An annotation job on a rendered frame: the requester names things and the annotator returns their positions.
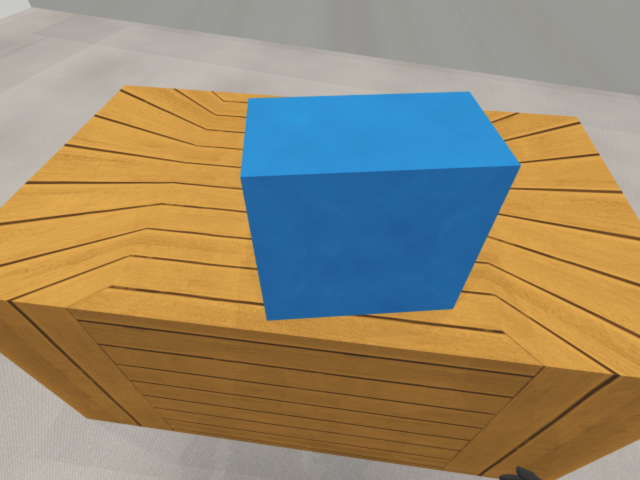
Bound pedestal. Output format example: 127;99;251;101
0;85;640;480

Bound carton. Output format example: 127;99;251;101
240;92;521;321

